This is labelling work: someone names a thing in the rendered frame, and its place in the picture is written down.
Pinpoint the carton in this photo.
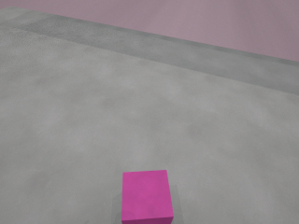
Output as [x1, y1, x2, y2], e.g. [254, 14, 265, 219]
[121, 170, 174, 224]

